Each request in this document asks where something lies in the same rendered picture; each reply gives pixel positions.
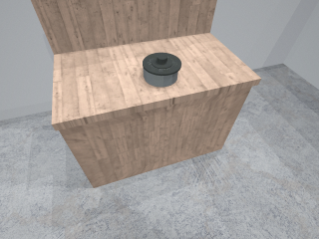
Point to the lid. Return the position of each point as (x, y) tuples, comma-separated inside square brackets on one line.
[(170, 67)]

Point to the table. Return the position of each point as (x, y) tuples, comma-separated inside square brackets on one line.
[(114, 122)]

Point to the knob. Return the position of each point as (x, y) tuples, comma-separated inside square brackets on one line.
[(161, 58)]

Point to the pot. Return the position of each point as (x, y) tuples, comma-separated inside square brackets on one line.
[(159, 81)]

